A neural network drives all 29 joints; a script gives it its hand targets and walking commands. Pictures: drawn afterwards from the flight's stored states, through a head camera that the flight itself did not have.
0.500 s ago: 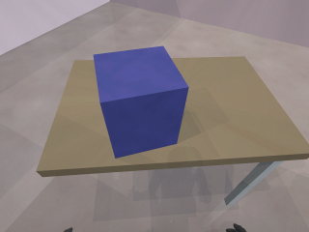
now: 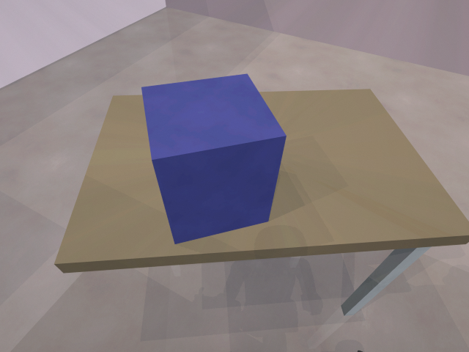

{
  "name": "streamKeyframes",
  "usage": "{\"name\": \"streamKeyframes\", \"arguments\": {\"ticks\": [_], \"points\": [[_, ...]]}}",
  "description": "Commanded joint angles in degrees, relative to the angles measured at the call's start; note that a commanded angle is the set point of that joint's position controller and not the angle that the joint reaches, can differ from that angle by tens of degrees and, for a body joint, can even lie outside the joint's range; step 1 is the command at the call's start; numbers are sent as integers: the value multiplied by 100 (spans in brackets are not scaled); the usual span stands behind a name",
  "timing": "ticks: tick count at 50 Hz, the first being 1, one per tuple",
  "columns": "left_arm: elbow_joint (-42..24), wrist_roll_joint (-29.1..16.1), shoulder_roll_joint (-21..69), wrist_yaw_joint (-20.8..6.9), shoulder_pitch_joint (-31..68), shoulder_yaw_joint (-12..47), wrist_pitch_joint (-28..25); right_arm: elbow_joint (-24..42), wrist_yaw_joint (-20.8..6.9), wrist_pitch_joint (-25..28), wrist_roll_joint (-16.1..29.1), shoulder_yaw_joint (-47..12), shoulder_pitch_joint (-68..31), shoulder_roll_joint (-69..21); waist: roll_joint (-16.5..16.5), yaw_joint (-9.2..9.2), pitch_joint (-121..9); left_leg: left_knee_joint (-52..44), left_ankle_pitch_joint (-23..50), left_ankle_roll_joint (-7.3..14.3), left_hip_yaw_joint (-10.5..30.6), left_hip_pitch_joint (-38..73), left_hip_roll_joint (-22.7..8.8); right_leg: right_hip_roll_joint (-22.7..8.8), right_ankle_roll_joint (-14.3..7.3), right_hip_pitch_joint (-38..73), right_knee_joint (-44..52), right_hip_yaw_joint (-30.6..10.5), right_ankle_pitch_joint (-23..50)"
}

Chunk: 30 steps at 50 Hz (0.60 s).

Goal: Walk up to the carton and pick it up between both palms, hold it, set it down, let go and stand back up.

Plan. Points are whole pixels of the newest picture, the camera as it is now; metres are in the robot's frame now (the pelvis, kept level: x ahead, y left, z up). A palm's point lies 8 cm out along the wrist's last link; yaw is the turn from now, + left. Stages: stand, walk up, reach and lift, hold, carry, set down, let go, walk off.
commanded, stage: walk up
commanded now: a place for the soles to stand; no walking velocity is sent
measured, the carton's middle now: (210, 160) +0.46 +0.04 +0.06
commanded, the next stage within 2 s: none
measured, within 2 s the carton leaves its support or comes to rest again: neither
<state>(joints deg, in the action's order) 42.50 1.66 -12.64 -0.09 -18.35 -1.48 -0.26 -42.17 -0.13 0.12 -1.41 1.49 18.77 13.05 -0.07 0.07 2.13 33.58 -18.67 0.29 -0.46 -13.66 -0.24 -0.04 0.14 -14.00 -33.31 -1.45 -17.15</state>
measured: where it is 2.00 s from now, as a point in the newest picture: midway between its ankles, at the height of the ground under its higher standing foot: outside the picture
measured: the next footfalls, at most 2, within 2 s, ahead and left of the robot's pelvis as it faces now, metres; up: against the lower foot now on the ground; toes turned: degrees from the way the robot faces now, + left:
right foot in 0.38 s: +0.15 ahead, -0.10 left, +0.00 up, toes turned -1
right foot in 1.84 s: +0.08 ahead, -0.09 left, +0.00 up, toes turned +4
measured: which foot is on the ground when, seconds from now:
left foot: down 0.00-1.00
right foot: down 0.00-0.14, up 0.16-0.36, down 0.38-1.00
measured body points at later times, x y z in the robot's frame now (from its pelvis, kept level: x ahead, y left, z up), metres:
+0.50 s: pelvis +0.06 +0.00 -0.01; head +0.09 -0.01 +0.44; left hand +0.19 +0.24 -0.12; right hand +0.10 -0.26 -0.14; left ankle +0.01 +0.12 -0.71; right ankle +0.11 -0.10 -0.73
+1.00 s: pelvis +0.08 +0.01 +0.00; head +0.09 +0.01 +0.45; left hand +0.14 +0.27 -0.13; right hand +0.20 -0.24 -0.11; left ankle +0.05 +0.13 -0.73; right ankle +0.11 -0.10 -0.73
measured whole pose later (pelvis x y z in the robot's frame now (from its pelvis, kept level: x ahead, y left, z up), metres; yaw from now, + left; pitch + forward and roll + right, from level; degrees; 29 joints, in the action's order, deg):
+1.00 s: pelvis +0.08 +0.01 +0.00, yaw +5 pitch -2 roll +0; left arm 45.8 0.2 -14.5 -0.1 -15.7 0.5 0.5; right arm -41.7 0.3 0.4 -0.1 0.0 17.0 13.9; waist -0.4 -1.0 1.8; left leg 31.1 -19.0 -0.5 2.0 -10.3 0.0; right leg -1.1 -1.3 -14.3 -30.8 5.6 -14.7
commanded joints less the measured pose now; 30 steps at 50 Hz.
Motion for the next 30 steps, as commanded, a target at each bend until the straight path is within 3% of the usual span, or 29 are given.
{"name": "streamKeyframes", "arguments": {"ticks": [1, 2, 3, 4, 5, 6, 7, 8, 9, 10, 12, 15, 17, 18, 19, 20, 21, 22, 24, 27, 28, 29, 30], "points": [[-483, 61, -1193, 29, -495, -437, -139, 671, -47, 130, -105, 269, 185, 568, -613, -180, 775, 344, -1177, 139, 35, -1261, 94, -1102, -889, -283, 1685, -1769, -2676], [-497, 74, -1289, 48, -436, -444, -142, 741, -56, 165, -127, 256, 240, 510, -709, -160, 871, 524, -781, 101, -56, -1286, 69, -1422, -1081, -334, 1881, -2093, -2592], [-548, 87, -1316, 56, -242, -427, -147, 776, -58, 209, -149, 257, 363, 495, -713, -53, 880, 311, -553, 127, 58, -1100, -83, -1515, -1138, -440, 1765, -2107, -2205], [-596, 87, -1238, 38, -56, -384, -144, 762, -55, 265, -140, 270, 542, 508, -691, 86, 760, -105, -358, 177, 173, -685, -145, -1368, -1011, -616, 1489, -1824, -1738], [-655, 69, -1087, 6, 109, -323, -130, 719, -41, 327, -127, 302, 762, 583, -578, 238, 604, -493, -152, 253, 424, -101, -196, -1043, -754, -948, 1081, -1353, -1299], [-763, 27, -819, -21, 263, -242, -114, 665, -15, 379, -112, 364, 915, 810, -128, 330, 570, -1066, -361, 432, 1222, 361, -482, -446, -392, -1405, 268, -641, -866], [-828, 12, -435, -21, 180, -160, -122, 560, 15, 392, -53, 476, 993, 1212, 720, 296, 551, -1635, -594, 743, 2400, 731, -1109, 245, -27, -1875, -1011, 227, -769], [-851, 135, -465, 23, 45, -145, -112, 510, 34, 355, -62, 501, 1175, 1310, 717, 337, 661, -1689, 252, 1123, 2910, 881, -1710, 126, 63, -2047, -1317, 224, -1363], [-832, 145, -494, 55, -37, -141, -108, 502, 73, 326, -97, 492, 1185, 1310, 733, 311, 658, -1578, 1119, 1459, 3035, 1057, -1952, -33, 50, -2191, -1609, 121, -1624], [-831, 122, -521, 66, 2, -147, -116, 495, 109, 301, -127, 464, 1204, 1220, 691, 359, 643, -1458, 2019, 1616, 2832, 1193, -1964, -131, 50, -2278, -1789, 90, -1726], [-896, 40, -473, 66, 140, -155, -173, 454, 157, 230, -160, 378, 1162, 1084, 766, 374, 470, -1163, 3384, 1492, 2182, 1400, -1696, -222, 50, -2120, -1443, 107, -1511], [-896, 34, -396, 34, 111, -163, -173, 524, 169, 129, -82, 323, 703, 1044, 802, 193, 109, -802, 3800, 1022, 1407, 985, -1204, -129, 43, -1059, -566, 317, -459], [-753, 59, -402, 50, -223, -186, -152, 594, 166, 68, 50, 254, 274, 1037, 748, -114, -114, -305, 3515, 614, 888, 165, -803, 15, -88, 275, 427, 551, 931], [-688, 78, -542, 74, -402, -222, -160, 600, 148, 61, 117, 201, 212, 996, 607, -242, -261, -18, 3109, 362, 759, -303, -653, -43, -201, 975, 770, 410, 1873], [-627, 127, -839, 107, -599, -299, -163, 634, 131, 93, 170, 124, 401, 808, 259, -298, -579, 349, 2421, 88, 608, -823, -446, -473, -451, 1722, 578, -104, 2522], [-697, 140, -1183, 149, -540, -329, -147, 691, 126, 77, 154, 6, 820, 518, -404, -223, -831, 1094, 685, -96, 347, -1029, -110, -1540, -919, 1713, 798, -1357, 2463], [-695, -14, -1240, 172, -363, -325, -81, 552, 190, -70, 130, 58, 1116, 545, -505, -115, -779, 1451, -1504, -184, 167, -432, 104, -2136, -1508, 788, 1131, -1920, 1636], [-721, -40, -1217, 187, -135, -307, -42, 514, 219, -187, 47, 96, 1093, 572, -652, -90, -431, 1711, -1933, -161, 306, -486, 11, -2237, -1703, 353, 1323, -2097, 948], [-736, -44, -1011, 204, 83, -181, -12, 483, 196, -189, -4, 108, 882, 587, -783, -129, 115, 1665, -1832, -190, 402, -931, -122, -1971, -1527, 225, 1352, -1682, 1339], [-740, -36, -1013, 187, 504, -82, 22, 406, 147, -28, 22, 146, 1046, 565, -796, 151, -57, 252, -560, -169, 275, -190, -179, -1401, -998, -22, 864, -827, 2235], [-758, -62, -1035, 154, 706, -78, 40, 369, 125, 40, 31, 163, 1138, 598, -713, 265, -232, -373, 313, -134, 190, 244, -155, -1233, -830, -163, 690, -601, 2046], [-780, -118, -991, 120, 780, -53, 45, 392, 114, 92, 8, 186, 1060, 693, -596, 257, -327, -567, 965, -58, 363, 533, -202, -1072, -645, -366, 538, -398, 1779], [-788, -190, -883, 84, 730, -19, 39, 447, 112, 122, -13, 206, 869, 840, -369, 169, -386, -607, 1252, 79, 791, 552, -398, -900, -462, -480, 422, -221, 1377]]}}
